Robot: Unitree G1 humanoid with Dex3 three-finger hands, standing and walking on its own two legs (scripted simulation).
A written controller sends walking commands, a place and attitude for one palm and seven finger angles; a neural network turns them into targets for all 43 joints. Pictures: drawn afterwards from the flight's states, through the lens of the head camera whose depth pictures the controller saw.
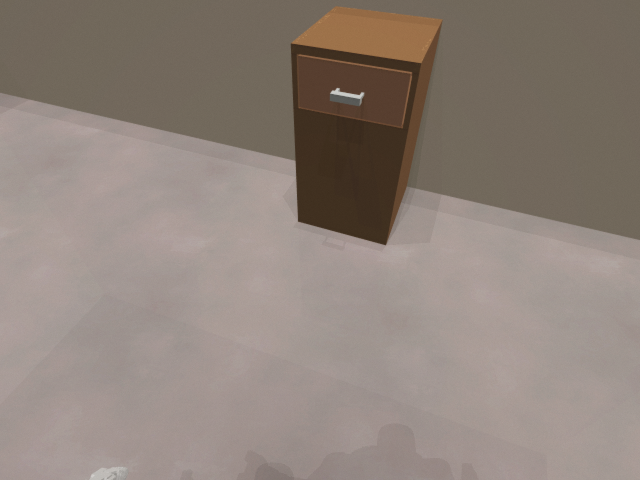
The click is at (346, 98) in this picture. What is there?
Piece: drawer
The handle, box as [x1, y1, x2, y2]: [330, 88, 363, 105]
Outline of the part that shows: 330,93 330,100 355,105 360,104 361,98 363,96 362,92 359,95 340,92 339,88 337,88 334,91 332,90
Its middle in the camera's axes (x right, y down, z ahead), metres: +0.09 -0.47 +1.27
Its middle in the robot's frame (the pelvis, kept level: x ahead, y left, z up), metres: +1.26 -0.02 -0.10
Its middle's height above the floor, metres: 0.67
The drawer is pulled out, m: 0.00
